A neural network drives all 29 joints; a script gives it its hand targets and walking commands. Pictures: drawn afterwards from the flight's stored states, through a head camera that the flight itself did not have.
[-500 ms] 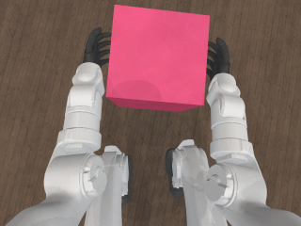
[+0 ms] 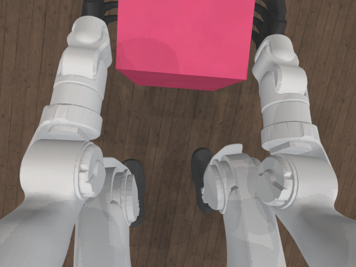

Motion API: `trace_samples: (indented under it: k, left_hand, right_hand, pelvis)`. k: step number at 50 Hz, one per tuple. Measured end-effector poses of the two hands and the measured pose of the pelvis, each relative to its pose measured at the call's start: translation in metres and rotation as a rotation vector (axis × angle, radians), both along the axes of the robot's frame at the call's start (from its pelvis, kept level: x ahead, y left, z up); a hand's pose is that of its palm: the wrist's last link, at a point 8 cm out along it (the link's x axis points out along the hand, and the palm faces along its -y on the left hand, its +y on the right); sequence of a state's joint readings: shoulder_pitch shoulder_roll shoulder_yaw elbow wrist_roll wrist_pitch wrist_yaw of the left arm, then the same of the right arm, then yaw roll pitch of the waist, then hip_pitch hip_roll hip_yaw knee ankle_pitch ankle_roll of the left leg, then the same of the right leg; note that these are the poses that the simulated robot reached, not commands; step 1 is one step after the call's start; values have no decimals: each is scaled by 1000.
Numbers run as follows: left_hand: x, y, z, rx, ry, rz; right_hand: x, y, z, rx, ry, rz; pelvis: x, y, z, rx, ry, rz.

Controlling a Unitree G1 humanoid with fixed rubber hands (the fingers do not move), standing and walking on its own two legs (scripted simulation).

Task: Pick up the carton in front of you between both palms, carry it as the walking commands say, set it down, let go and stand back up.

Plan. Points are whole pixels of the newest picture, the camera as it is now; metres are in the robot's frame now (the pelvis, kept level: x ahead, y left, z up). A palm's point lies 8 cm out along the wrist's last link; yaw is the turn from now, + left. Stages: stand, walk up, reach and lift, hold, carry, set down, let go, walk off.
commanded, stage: set down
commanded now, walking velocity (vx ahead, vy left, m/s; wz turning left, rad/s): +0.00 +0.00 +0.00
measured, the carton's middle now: (181, 34) +0.54 -0.04 -0.24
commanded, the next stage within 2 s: none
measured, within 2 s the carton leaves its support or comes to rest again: rests again in 0.66 s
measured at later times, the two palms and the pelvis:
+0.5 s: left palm (98, 24) +0.55 +0.11 -0.18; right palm (262, 41) +0.51 -0.19 -0.17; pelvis +0.00 +0.00 -0.03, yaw +1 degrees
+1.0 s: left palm (99, 23) +0.55 +0.11 -0.19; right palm (264, 42) +0.51 -0.20 -0.18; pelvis +0.00 +0.00 -0.03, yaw +0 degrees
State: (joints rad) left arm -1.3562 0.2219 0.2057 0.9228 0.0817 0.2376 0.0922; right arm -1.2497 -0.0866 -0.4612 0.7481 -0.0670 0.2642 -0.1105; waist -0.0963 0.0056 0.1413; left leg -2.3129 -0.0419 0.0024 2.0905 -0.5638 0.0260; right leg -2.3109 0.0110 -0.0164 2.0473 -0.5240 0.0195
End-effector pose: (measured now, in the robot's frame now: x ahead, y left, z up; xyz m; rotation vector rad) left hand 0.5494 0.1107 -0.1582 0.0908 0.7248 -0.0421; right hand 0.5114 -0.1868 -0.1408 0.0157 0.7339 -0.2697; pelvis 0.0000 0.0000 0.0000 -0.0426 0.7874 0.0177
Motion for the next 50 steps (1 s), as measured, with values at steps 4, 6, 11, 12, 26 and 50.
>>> trace_samples:
  k: [4,6,11,12,26,50]
  left_hand:
    - [5,-5,-10,-6,-10,-6]
    - [6,-4,-13,-6,-7,-5]
    - [3,1,-19,0,12,-2]
    - [2,2,-20,1,15,-2]
    - [0,2,-25,2,21,-14]
    - [3,1,-30,-59,8,-71]
  right_hand:
    - [7,-5,-5,6,-12,-7]
    - [7,-5,-9,13,-9,-6]
    - [3,-1,-19,23,10,9]
    - [2,0,-21,23,13,13]
    - [-1,-1,-28,22,22,39]
    - [0,-11,-37,30,28,58]
  pelvis:
    - [4,0,-9,-2,-13,-6]
    - [5,-1,-12,-3,-16,-7]
    - [7,-1,-17,-2,-22,2]
    - [7,-2,-18,-2,-25,5]
    - [-3,-3,-28,-6,-88,18]
    - [-4,-2,-29,-9,-124,12]
